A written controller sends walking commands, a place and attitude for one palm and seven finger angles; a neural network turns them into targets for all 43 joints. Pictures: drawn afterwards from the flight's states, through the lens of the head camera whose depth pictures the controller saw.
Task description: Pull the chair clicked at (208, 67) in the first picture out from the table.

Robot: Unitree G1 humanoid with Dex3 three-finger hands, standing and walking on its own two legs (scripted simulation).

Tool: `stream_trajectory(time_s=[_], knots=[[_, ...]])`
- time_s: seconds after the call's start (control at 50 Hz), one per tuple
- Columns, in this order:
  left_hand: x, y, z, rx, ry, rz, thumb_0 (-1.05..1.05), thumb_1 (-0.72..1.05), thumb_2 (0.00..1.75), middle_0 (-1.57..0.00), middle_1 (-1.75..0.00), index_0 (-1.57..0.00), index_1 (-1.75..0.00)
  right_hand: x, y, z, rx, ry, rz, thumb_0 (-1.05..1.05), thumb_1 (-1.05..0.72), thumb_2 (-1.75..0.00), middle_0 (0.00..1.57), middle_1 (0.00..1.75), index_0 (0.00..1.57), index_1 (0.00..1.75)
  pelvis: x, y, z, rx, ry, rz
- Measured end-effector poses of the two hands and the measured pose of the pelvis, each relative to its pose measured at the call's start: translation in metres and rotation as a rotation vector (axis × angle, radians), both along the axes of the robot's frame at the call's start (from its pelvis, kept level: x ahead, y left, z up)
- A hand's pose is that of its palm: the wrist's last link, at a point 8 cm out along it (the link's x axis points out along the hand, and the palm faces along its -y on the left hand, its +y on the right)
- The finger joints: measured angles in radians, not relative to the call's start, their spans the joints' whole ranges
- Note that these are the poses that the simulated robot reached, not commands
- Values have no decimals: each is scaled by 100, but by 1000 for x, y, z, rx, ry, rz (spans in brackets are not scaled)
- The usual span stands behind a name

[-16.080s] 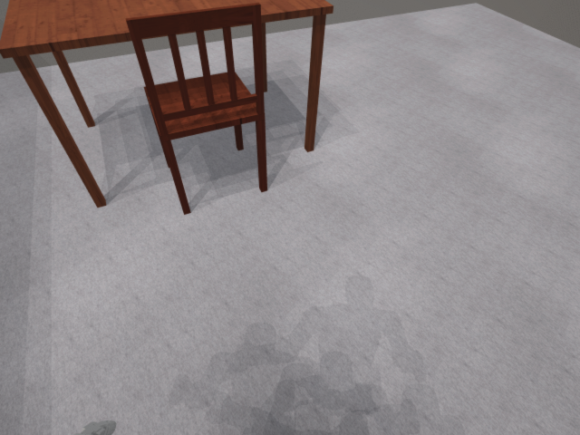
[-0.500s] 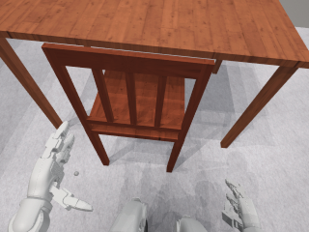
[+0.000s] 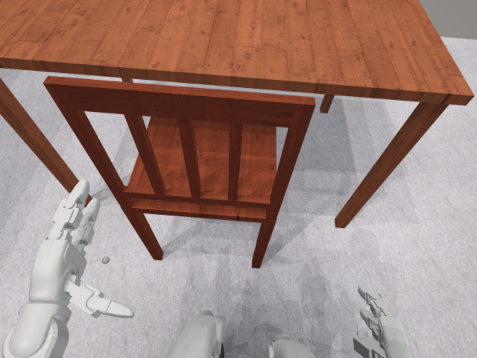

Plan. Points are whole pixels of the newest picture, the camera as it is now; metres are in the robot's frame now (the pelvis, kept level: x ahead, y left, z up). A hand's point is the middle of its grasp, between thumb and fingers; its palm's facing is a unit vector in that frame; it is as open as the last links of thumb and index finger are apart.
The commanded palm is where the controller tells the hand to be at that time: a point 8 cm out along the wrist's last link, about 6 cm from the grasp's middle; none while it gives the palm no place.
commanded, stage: raise the hand toward the chair's back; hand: left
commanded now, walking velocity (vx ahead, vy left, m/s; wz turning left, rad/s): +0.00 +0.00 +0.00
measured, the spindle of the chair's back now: (191, 162) +0.48 +0.13 -0.02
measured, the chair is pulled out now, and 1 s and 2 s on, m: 0.00 0.00 0.00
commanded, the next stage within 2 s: aim the fingers beside a spindle in 0.12 s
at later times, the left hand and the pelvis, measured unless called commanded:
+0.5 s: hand (133, 255) +0.26 +0.18 +0.04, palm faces +0.00 -1.00 -0.03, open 16.9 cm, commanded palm +0.24 +0.24 +0.04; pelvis +0.01 -0.01 +0.00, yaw +0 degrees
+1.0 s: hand (159, 237) +0.30 +0.15 +0.02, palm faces +0.01 -1.00 -0.03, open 16.9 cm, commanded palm +0.28 +0.20 +0.02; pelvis +0.00 +0.00 -0.02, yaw -1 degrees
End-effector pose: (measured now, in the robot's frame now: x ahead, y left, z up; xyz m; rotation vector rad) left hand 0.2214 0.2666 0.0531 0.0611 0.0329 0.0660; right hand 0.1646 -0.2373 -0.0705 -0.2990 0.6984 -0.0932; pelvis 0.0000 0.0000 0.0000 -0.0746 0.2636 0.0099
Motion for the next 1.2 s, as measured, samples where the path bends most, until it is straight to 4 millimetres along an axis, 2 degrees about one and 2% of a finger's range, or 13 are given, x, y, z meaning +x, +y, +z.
stream_trajectory(time_s=[0.1, 0.24, 0.3, 0.42, 0.52, 0.74, 0.84, 1.06, 1.2], knots=[[2, -9, -7, -21, 63, -32, -2, -50, 30, -6, -8, -6, -8, 12, 3, 0, 19, -19, 3, 1, -90, -89, 20, 30, 20, 30, 5, -3, 1, 3, 2, 1], [7, -10, 2, -7, 5, -10, -2, -50, 30, -6, -8, -7, -8, 23, 2, -1, 27, -30, 18, 1, -90, -89, 20, 30, 20, 30, 9, -7, 1, 8, 6, 0], [9, -9, 0, -11, 3, -3, -2, -50, 30, -6, -8, -6, -8, 24, 0, -3, 28, -24, 18, 1, -90, -89, 20, 30, 20, 30, 9, -8, -1, 10, 11, 0], [12, -21, -13, -39, 52, -46, -2, -50, 30, -6, -8, -6, -8, 20, -4, -7, 20, -16, 6, 1, -90, -89, 20, 30, 20, 30, 8, -8, -3, 9, 16, 0], [16, -34, -10, -31, 5, -61, -2, -50, 30, -6, -8, -6, -8, 13, -7, -10, 15, -5, 0, 1, -90, -89, 20, 30, 20, 30, 5, -8, -6, 11, 20, -4], [34, -41, -27, -24, 24, -46, -2, -50, 30, -6, -8, -6, -8, -2, -6, -25, 23, 45, -6, 1, -90, -89, 20, 30, 20, 30, -1, -8, -14, 11, 39, -11], [46, -50, -25, -30, -10, -59, -2, -50, 30, -6, -8, -6, -8, -6, -5, -29, 22, 62, -8, 1, -90, -89, 20, 30, 20, 30, -1, -6, -15, 10, 45, -14], [55, -63, -37, -38, 23, -62, -2, -50, 30, -6, -8, -6, -8, -5, -4, -32, 31, 84, -11, 1, -90, -89, 20, 30, 20, 30, 1, -4, -17, 14, 55, -18], [64, -73, -38, -34, -23, -58, -2, -50, 30, -6, -8, -6, -8, -1, -3, -39, 28, 96, 4, 1, -90, -89, 20, 30, 20, 30, 1, -5, -22, 14, 65, -17]])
